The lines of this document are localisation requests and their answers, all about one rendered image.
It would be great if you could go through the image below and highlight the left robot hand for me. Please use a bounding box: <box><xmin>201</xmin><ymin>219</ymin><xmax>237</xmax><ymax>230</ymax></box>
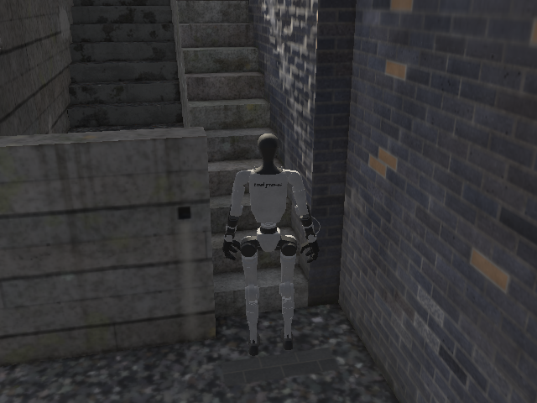
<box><xmin>222</xmin><ymin>239</ymin><xmax>241</xmax><ymax>260</ymax></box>

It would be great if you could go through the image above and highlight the right robot forearm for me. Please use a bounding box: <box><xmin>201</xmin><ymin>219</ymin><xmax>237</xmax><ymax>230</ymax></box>
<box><xmin>300</xmin><ymin>203</ymin><xmax>317</xmax><ymax>243</ymax></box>

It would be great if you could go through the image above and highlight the right robot thigh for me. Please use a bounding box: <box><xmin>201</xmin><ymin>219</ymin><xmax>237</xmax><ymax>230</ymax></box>
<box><xmin>279</xmin><ymin>235</ymin><xmax>297</xmax><ymax>298</ymax></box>

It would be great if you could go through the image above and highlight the left robot thigh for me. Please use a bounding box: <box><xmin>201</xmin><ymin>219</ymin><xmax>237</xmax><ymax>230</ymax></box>
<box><xmin>240</xmin><ymin>236</ymin><xmax>259</xmax><ymax>301</ymax></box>

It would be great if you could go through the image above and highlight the robot left upper arm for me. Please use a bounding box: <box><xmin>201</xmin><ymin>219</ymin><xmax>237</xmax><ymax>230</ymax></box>
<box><xmin>230</xmin><ymin>170</ymin><xmax>251</xmax><ymax>217</ymax></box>

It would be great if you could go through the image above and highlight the robot thigh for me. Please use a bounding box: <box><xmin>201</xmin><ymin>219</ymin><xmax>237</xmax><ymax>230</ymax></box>
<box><xmin>279</xmin><ymin>235</ymin><xmax>297</xmax><ymax>298</ymax></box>
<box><xmin>240</xmin><ymin>236</ymin><xmax>259</xmax><ymax>301</ymax></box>

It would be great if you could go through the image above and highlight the right robot hand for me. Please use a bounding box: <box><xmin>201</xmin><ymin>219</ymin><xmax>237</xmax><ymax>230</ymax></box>
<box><xmin>300</xmin><ymin>239</ymin><xmax>320</xmax><ymax>263</ymax></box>

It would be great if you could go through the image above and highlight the robot right upper arm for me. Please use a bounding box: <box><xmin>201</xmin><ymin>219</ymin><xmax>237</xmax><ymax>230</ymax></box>
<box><xmin>285</xmin><ymin>170</ymin><xmax>309</xmax><ymax>216</ymax></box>

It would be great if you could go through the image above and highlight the left robot forearm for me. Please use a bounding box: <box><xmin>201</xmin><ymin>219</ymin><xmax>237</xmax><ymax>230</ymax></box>
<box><xmin>224</xmin><ymin>204</ymin><xmax>239</xmax><ymax>242</ymax></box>

